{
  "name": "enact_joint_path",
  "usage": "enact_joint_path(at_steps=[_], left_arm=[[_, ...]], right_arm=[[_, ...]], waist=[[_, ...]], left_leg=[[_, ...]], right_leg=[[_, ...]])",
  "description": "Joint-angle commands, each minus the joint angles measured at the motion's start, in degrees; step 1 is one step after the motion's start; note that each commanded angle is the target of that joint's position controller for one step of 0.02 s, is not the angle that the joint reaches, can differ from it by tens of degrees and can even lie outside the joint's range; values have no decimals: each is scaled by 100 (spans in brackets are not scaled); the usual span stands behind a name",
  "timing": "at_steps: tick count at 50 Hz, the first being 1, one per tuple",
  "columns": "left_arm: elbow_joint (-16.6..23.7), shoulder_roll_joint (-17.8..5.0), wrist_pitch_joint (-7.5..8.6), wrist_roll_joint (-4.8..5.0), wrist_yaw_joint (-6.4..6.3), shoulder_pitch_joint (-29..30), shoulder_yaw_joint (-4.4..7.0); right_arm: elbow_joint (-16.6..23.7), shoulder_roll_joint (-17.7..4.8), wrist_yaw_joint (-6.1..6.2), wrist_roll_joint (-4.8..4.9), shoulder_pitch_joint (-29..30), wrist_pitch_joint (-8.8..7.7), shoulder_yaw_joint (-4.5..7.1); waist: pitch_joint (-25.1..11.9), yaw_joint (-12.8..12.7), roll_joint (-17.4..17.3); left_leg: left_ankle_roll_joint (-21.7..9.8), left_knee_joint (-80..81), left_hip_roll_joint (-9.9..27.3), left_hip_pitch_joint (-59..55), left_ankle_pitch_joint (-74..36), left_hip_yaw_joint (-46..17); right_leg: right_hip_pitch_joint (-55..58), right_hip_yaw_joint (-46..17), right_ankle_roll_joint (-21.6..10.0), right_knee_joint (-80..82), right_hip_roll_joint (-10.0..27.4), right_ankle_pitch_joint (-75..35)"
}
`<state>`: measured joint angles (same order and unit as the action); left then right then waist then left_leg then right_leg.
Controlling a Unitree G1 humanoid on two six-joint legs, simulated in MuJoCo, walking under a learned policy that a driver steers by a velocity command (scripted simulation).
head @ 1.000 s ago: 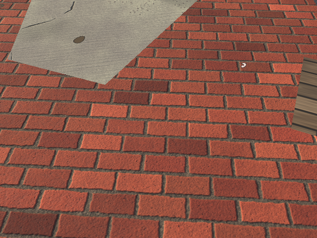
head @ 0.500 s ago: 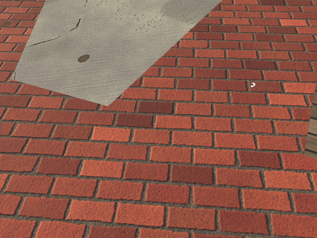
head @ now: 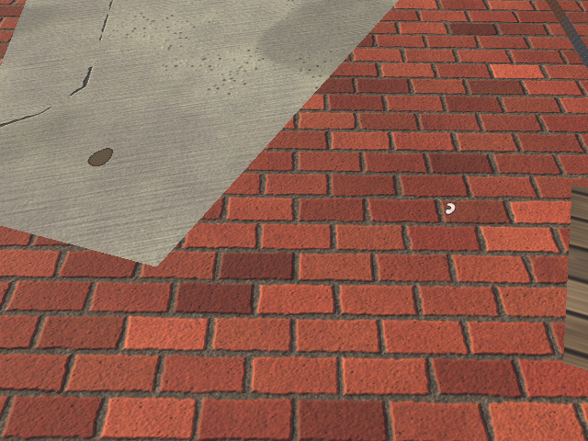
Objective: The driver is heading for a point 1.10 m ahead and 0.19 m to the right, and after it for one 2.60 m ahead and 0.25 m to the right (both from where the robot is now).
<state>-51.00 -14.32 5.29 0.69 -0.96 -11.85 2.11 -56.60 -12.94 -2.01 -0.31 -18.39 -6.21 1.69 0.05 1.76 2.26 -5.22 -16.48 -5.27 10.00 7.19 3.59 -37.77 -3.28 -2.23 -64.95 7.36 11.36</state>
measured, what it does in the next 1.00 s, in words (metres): walks ahead: right foot, then left foot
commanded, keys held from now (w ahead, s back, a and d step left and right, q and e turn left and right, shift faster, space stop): w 1.00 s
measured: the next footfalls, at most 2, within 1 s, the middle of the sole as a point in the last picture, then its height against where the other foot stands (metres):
right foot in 0.30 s outside the picture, level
left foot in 0.86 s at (266, 389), level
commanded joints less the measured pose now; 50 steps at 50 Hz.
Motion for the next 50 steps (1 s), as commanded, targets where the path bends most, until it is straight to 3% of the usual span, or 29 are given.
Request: enact_joint_path(at_steps=[1, 5, 10, 12, 13, 14, 15, 16, 17, 18, 19, 20, 21, 23, 26, 32, 36, 38, 40, 41, 42, 43, 44, 45, 46, 47, 48, 50], left_arm=[[243, -256, -20, -68, -38, -191, 74], [478, -167, 46, -15, 35, 720, 38], [753, -254, 98, 59, 209, 1394, 20], [778, -382, 150, 59, 264, 1241, 61], [708, -491, 172, 53, 270, 908, 121], [471, -705, 186, 44, 251, 131, 250], [191, -1147, 197, 1, 205, -1046, 406], [55, -1795, 146, -75, 203, -1705, 558], [28, -1270, 146, -54, 222, -1759, 422], [136, -926, 163, -33, 222, -1208, 305], [273, -709, 150, -39, 222, -665, 228], [323, -533, 144, -60, 254, -309, 169], [317, -387, 157, -92, 276, -163, 120], [183, -404, 180, -98, 299, -293, 130], [8, -637, 183, -99, 223, -590, 197], [-213, -722, 96, -30, 87, -1063, 197], [-440, -749, 16, 8, 62, -1433, 220], [-504, -788, -37, 24, 31, -1456, 251], [-507, -863, -86, 30, 11, -1340, 286], [-481, -921, -109, 25, 8, -1220, 302], [-451, -883, -143, 11, 10, -1094, 284], [-361, -737, -149, -41, 13, -1036, 216], [-291, -152, -53, -68, 77, -1659, 38], [-379, -90, 101, -17, 112, -1675, -3], [-231, -623, 202, 147, 139, -1176, 145], [-78, -736, 237, 202, 119, -714, 165], [-36, -692, 212, 128, 73, -475, 192], [-95, -469, 39, 40, 20, -701, 230]], right_arm=[[315, -765, 116, 10, 229, -100, 123], [222, -930, 200, 100, -217, -25, 153], [36, -986, 214, 155, -615, 92, 188], [28, -1055, 227, 160, -558, 152, 223], [52, -1090, 229, 156, -442, 184, 230], [85, -1002, 227, 124, -353, 216, 194], [220, -764, 224, 35, -309, 214, 89], [318, -59, 170, 14, -914, 76, -123], [219, -391, 143, 143, -875, -80, -61], [382, -900, 123, 278, -339, -167, 68], [479, -936, 147, 278, 47, -175, 83], [510, -851, 180, 193, 241, -136, 104], [504, -786, 202, 135, 196, -53, 141], [448, -519, 210, 118, 5, 93, 122], [620, -509, 233, 74, 425, 164, 150], [977, -372, 160, 91, 1681, 116, 118], [1195, -384, 57, 143, 2296, 73, 91], [1303, -423, -17, 154, 2444, 30, 92], [1298, -537, -63, 156, 2260, -9, 135], [1218, -662, -60, 150, 1918, -23, 199], [986, -849, -35, 139, 1167, -24, 318], [678, -1180, 14, 115, 78, -17, 463], [521, -1743, 56, -4, -772, 21, 607], [489, -1455, 46, 60, -816, 47, 497], [537, -1138, 42, 109, -373, 34, 391], [677, -926, 49, 106, 168, 35, 324], [727, -739, 20, 56, 583, 22, 264], [696, -519, -20, -20, 831, -23, 202]], waist=[[314, -264, -453], [314, 63, -456], [466, 260, -534], [381, 103, -607], [209, -122, -657], [-234, -503, -593], [-1094, -935, -187], [-1843, -774, 1322], [-2156, -836, 1281], [-1280, -735, 852], [-861, -570, 396], [-481, -409, 98], [-336, -224, 166], [-211, -80, 212], [18, -87, 63], [290, -425, 110], [524, -606, 121], [564, -568, 138], [411, -394, 222], [180, -187, 316], [-254, 210, 304], [-965, 633, 111], [-1906, 539, -1115], [-2376, 515, -1648], [-1568, 469, -1310], [-926, 304, -924], [-461, 107, -525], [-238, -241, -722]], left_leg=[[-982, 1174, 1599, 595, -346, -1191], [-735, 1079, 1525, 99, -422, -923], [-648, 667, 1876, -794, -266, -1021], [-556, 347, 2006, -1032, -547, -1099], [-475, -40, 1952, -1033, -1234, -1031], [-341, -964, 1659, -909, -2152, -790], [-128, -2631, 1294, -22, -1798, -440], [325, -4899, 277, 2419, 668, -82], [271, -5871, 273, 3229, 2364, -946], [137, -6118, 633, 3664, 2011, -1022], [104, -5915, 959, 3487, 1457, -865], [135, -5510, 1139, 3258, 1087, -781], [148, -5167, 1300, 2903, 831, -801], [215, -4885, 1319, 2583, 599, -705], [344, -4212, 1353, 3052, 12, -675], [400, -2271, 1147, 3005, -1347, -447], [313, -1659, 1041, 3140, -1180, -407], [196, -1463, 1011, 3147, -852, -415], [58, -1311, 875, 2654, -443, -301], [-30, -1271, 693, 2039, -303, -147], [-162, -1185, 480, 1000, -330, 27], [-409, -1367, 814, -680, -499, -356], [-1267, -1207, 2344, -3125, 197, -2790], [-1511, -213, 2832, -3484, 695, -4583], [-1199, -85, 2642, -2805, 986, -3949], [-990, 36, 2452, -1867, 722, -3100], [-875, 268, 2210, -937, 299, -2482], [-744, 631, 1851, -10, -58, -1807]], right_leg=[[-121, -6, 155, 820, 233, -902], [61, 208, 203, 2446, -26, -1711], [81, 244, 88, 3304, -189, -1203], [432, 300, -75, 3542, -286, -748], [955, 431, -173, 3663, -431, -591], [1960, 571, -319, 3781, -621, -546], [3667, -157, -669, 3659, 32, -640], [5889, -2704, -1579, 4088, 1406, -59], [6068, -3956, -1755, 4791, 1630, 442], [5357, -3117, -1430, 4806, 1433, 337], [4548, -2259, -1232, 4893, 1180, -139], [3811, -1708, -1132, 5109, 926, -571], [3361, -1293, -1016, 5301, 707, -808], [2961, -897, -1050, 5551, 543, -1244], [3010, -555, -1117, 5724, 540, -1805], [3235, -61, -895, 5894, 354, -1490], [3895, -71, -883, 5718, 591, -1397], [4232, -104, -834, 5500, 753, -1608], [4383, -81, -740, 5163, 811, -2281], [4358, -12, -676, 4781, 756, -3185], [4178, 181, -557, 3928, 518, -4013], [3307, 393, -368, 2562, 207, -3595], [911, 654, 60, 177, -657, -1268], [-24, -142, 77, -932, -1075, 2047], [-565, -393, -53, -1378, -696, 1865], [-592, -181, -131, -1221, -364, 1337], [-343, -64, -123, -832, -126, 865], [367, -103, -113, -292, 130, 419]])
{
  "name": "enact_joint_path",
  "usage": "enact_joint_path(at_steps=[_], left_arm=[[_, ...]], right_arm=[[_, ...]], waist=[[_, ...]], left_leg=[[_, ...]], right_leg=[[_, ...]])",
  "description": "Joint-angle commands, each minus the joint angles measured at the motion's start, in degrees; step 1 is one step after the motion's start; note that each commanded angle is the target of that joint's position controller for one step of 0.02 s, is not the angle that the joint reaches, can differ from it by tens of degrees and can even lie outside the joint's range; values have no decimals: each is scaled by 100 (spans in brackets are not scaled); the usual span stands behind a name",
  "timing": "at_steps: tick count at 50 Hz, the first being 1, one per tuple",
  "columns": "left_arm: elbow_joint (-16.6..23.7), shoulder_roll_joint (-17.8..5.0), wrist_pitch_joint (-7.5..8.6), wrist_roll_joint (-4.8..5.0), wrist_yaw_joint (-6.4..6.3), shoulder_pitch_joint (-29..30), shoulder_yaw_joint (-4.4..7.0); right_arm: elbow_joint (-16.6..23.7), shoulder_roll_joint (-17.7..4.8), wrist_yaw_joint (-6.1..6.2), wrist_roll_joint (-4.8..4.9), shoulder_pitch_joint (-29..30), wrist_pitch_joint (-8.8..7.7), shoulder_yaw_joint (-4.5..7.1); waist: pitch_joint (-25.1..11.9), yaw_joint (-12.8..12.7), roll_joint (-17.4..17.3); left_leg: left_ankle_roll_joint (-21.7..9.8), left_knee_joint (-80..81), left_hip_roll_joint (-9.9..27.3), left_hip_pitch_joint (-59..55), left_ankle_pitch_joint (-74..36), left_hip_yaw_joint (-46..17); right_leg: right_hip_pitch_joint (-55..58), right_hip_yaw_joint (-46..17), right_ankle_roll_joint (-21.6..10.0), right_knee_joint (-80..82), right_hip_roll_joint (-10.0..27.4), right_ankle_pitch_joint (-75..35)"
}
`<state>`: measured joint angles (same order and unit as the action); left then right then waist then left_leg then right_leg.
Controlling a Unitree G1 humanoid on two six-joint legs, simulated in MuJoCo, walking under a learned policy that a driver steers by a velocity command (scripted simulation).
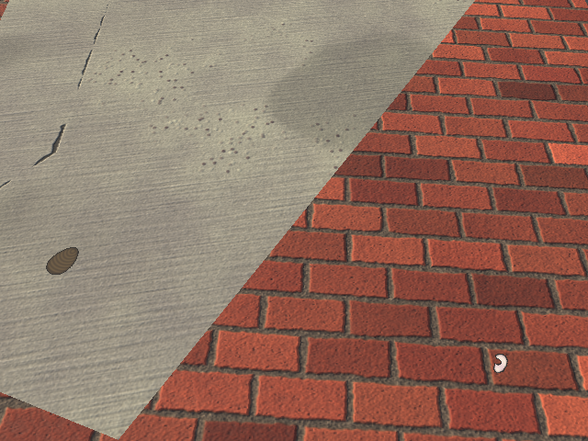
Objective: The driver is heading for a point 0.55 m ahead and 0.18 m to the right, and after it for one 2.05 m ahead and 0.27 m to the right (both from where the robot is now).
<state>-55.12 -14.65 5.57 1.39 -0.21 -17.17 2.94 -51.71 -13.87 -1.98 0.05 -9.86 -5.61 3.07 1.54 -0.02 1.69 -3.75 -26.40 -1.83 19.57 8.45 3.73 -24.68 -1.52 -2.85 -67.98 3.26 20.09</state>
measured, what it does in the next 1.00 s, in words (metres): walks ahead, turning right: right foot, then left foot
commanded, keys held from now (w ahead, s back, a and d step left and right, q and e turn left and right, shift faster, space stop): w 0.08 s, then w+e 0.52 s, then e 0.38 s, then q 0.02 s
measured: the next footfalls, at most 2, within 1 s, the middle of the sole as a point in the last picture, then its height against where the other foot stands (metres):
right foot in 0.44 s outside the picture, level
left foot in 0.90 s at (322, 355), level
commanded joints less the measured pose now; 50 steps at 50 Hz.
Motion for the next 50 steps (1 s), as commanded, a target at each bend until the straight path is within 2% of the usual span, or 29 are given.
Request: enact_joint_path(at_steps=[1, 4, 7, 10, 16, 18, 19, 20, 21, 22, 23, 24, 25, 26, 27, 28, 30, 33, 36, 39, 42, 43, 44, 45, 46, 47, 48, 49, 50], left_arm=[[280, -304, -56, -37, -64, -273, 137], [454, -339, -130, -88, -94, 158, 175], [580, -279, -124, -75, -44, 633, 171], [730, -188, -105, -33, 38, 1152, 123], [1177, -134, -102, -5, 247, 1962, 44], [1307, -193, -95, -8, 334, 1964, 57], [1339, -287, -98, -15, 362, 1823, 99], [1311, -425, -111, -25, 373, 1482, 175], [1136, -641, -121, -19, 369, 697, 311], [913, -1070, -143, -19, 295, -284, 514], [864, -1742, -160, -15, 213, -803, 674], [916, -1465, -130, -33, 210, -874, 543], [927, -1100, -110, -85, 196, -722, 443], [1023, -897, -95, -66, 187, -291, 382], [1145, -732, -99, -70, 197, 135, 324], [1248, -587, -95, -112, 190, 393, 269], [1326, -638, -90, -104, 152, 489, 272], [1341, -963, -100, -118, 21, 326, 352], [1314, -980, -239, -51, -75, 86, 377], [1283, -959, -363, -17, -130, -79, 379], [1379, -888, -446, -29, -219, 59, 376], [1460, -851, -459, -35, -242, 208, 367], [1557, -759, -467, -31, -241, 370, 335], [1717, -466, -444, -109, -225, 359, 238], [1646, -151, -421, -148, -214, -732, 163], [1588, -694, -426, -53, -161, -1352, 210], [1521, -1122, -525, 17, -176, -873, 337], [1600, -1226, -652, 4, -212, -310, 386], [1635, -1140, -772, -38, -255, -32, 386]], right_arm=[[145, -449, -21, -47, -96, -97, 72], [-23, -708, 77, -44, -423, -117, 130], [-125, -764, 186, -54, -647, -79, 140], [-207, -799, 235, -45, -820, -76, 132], [-434, -851, 275, 2, -1202, 56, 168], [-403, -948, 305, 30, -1082, 130, 203], [-347, -1043, 327, 39, -965, 163, 229], [-295, -1129, 356, 43, -884, 205, 254], [-235, -1149, 383, 44, -759, 258, 254], [-124, -1097, 408, 22, -754, 250, 217], [135, -410, 300, -125, -1210, 87, -16], [166, -453, 197, -38, -1063, -184, -52], [348, -842, 132, 185, -450, -341, 70], [444, -844, 137, 215, -162, -404, 58], [421, -827, 183, 99, -68, -392, 95], [424, -860, 221, 31, -136, -311, 155], [480, -722, 240, -31, -267, -141, 174], [691, -623, 327, -115, 125, -29, 172], [875, -429, 308, -98, 647, -18, 102], [1080, -520, 254, -19, 1036, 23, 108], [1134, -806, 211, -43, 932, -12, 191], [1093, -880, 205, -60, 729, -53, 220], [1025, -935, 217, -108, 412, -103, 244], [1013, -1221, 262, -233, -20, -121, 298], [1080, -1352, 305, -348, -160, -45, 278], [1033, -1290, 277, -139, -295, 64, 309], [1221, -897, 296, -69, 23, 131, 221], [1277, -696, 322, -87, 248, 222, 145], [1279, -637, 320, -120, 393, 299, 91]], waist=[[-334, -118, -670], [-76, -103, -508], [-14, 25, -474], [101, 213, -484], [399, 473, -388], [344, 364, -483], [181, 236, -595], [-103, 28, -720], [-524, -410, -677], [-1057, -825, -390], [-1757, -566, 994], [-2398, -569, 948], [-1782, -693, 660], [-1192, -524, 246], [-790, -272, -187], [-610, -43, -150], [-492, 153, 2], [-244, 154, 60], [-404, -60, 304], [-523, -216, 477], [-572, -82, 538], [-615, 37, 583], [-738, 229, 501], [-1345, 316, -57], [-1924, -139, -1497], [-2459, -242, -1893], [-1933, -67, -1170], [-1431, 28, -738], [-1079, 47, -613]], left_leg=[[-936, 1749, 1440, -775, -344, -1625], [-1033, 1967, 1429, -773, -869, -1293], [-863, 2012, 1390, -1145, -1113, -858], [-685, 2087, 1327, -1306, -1091, -423], [-571, 1742, 1722, -2519, -1523, 13], [-465, 1331, 1807, -2738, -2473, 174], [-394, 961, 1799, -2757, -3492, 285], [-317, 379, 1766, -2740, -4539, 396], [-174, -668, 1600, -2497, -5078, 584], [45, -2154, 1353, -1424, -4223, 648], [433, -4492, 391, 1196, -407, 554], [391, -5412, -141, 2222, 2372, -651], [220, -5545, 241, 2748, 2004, -989], [136, -5140, 509, 2696, 1478, -896], [161, -4621, 711, 2360, 1169, -835], [205, -4227, 864, 1902, 994, -841], [371, -3746, 895, 1497, 857, -781], [674, -2728, 631, 1413, 247, -566], [684, -1385, 240, 941, -821, -481], [673, -672, 7, 737, -1205, -599], [564, -183, 20, 602, -860, -897], [479, 20, 52, 388, -847, -909], [348, 457, 180, -146, -1407, -833], [8, 250, 1049, -1421, -2947, -1457], [-931, -74, 2474, -3020, -5247, -2989], [-1519, 73, 3148, -3235, -3987, -4161], [-1338, 279, 2706, -2755, -2671, -3628], [-1035, 416, 2291, -2156, -1791, -2836], [-922, 603, 1933, -1499, -1295, -2464]], right_leg=[[-827, -230, -21, 138, 556, -537], [-1308, -187, 140, 811, 617, -1165], [-1679, -192, 193, 1699, 580, -2080], [-1539, -70, 128, 2535, 400, -2707], [-1941, 87, -69, 3294, 196, -2239], [-1709, 318, -207, 3388, 65, -1694], [-1313, 523, -302, 3381, -107, -1398], [-728, 726, -409, 3340, -335, -1152], [326, 857, -568, 3581, -602, -1293], [2004, 227, -845, 3748, -401, -1499], [4329, -2655, -1851, 3974, 1122, -972], [4978, -4639, -2214, 4968, 1724, -730], [4605, -3790, -1827, 5017, 1464, -877], [3718, -2929, -1601, 5047, 1226, -1305], [2779, -2345, -1453, 5162, 996, -1791], [2114, -1987, -1374, 5313, 821, -2152], [1445, -1722, -1403, 5529, 630, -2412], [893, -1123, -1306, 5386, 391, -4144], [767, -822, -916, 5024, 35, -4263], [1018, -1225, -717, 4743, 112, -3552], [1482, -1898, -627, 4212, 264, -3035], [1560, -2053, -566, 3935, 223, -2934], [1484, -1999, -402, 3450, -31, -2687], [924, -1639, -150, 2254, -447, -1725], [-450, -1049, 198, 792, -1282, 2137], [-992, -965, 356, -269, -896, 2314], [-1303, -870, 546, -710, -623, 1750], [-1401, -637, 651, -727, -461, 1297], [-1248, -568, 700, -653, -385, 1045]])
